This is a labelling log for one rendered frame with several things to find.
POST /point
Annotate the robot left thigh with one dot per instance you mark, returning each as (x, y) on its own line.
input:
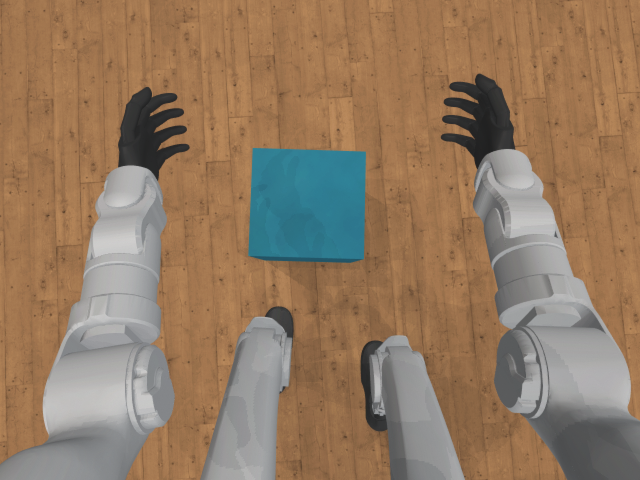
(243, 445)

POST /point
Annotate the robot thigh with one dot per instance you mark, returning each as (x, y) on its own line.
(243, 445)
(420, 446)

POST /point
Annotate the carton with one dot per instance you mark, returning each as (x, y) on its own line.
(307, 205)

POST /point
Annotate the right robot upper arm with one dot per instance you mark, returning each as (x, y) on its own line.
(571, 385)

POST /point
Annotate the robot right forearm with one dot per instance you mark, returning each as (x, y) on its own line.
(536, 286)

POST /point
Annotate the robot right thigh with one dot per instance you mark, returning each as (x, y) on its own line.
(420, 446)

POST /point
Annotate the right robot hand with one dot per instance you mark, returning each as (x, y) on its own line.
(492, 130)

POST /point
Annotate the left robot upper arm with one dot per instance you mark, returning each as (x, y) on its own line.
(101, 405)

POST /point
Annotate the robot left forearm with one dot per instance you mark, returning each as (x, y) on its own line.
(118, 303)

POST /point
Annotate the left robot hand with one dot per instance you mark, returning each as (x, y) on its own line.
(138, 143)

